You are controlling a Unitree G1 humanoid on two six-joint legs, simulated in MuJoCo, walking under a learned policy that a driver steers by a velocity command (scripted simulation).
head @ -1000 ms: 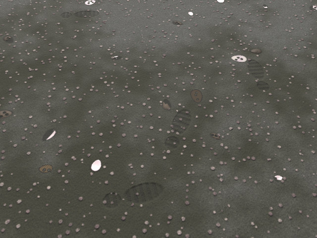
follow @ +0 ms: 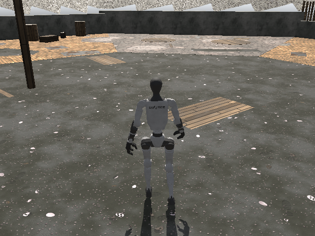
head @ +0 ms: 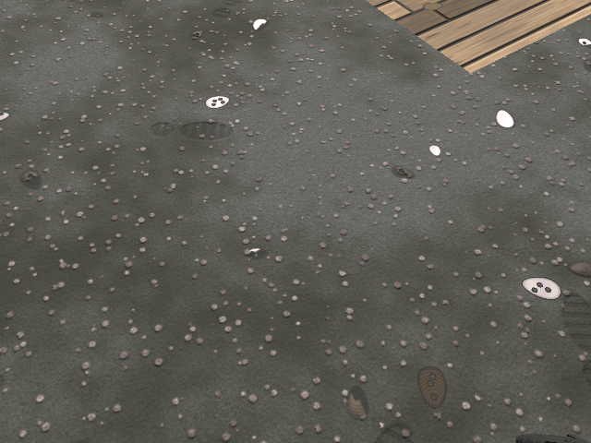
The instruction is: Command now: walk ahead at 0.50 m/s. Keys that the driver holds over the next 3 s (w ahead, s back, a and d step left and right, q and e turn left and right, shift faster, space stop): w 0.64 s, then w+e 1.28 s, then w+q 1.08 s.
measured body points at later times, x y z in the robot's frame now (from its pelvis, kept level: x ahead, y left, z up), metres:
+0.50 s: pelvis +0.28 -0.04 +0.00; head +0.32 -0.05 +0.44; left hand +0.48 +0.20 -0.09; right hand +0.27 -0.33 -0.14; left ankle +0.10 +0.09 -0.68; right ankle +0.38 -0.14 -0.73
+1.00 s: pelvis +0.56 -0.01 +0.00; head +0.59 -0.01 +0.45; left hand +0.57 +0.27 -0.14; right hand +0.75 -0.28 -0.08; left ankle +0.67 +0.09 -0.73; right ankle +0.39 -0.14 -0.70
